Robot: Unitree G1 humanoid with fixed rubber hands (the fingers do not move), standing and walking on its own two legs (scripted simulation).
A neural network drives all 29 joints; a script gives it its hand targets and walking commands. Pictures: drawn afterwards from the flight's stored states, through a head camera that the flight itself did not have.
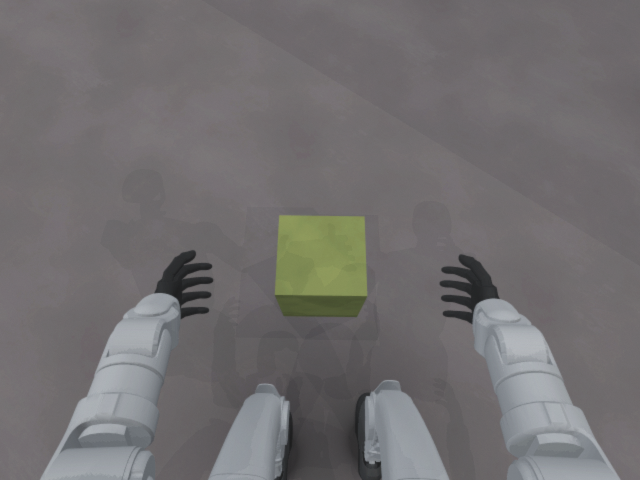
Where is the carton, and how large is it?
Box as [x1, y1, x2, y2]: [275, 215, 366, 316]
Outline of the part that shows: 279,215 275,296 283,315 356,316 366,297 364,216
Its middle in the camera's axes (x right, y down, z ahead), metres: +0.00 +0.08 +1.03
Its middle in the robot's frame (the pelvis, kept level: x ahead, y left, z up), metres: +0.54 +0.02 -0.56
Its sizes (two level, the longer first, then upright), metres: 0.210 0.200 0.250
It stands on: the floor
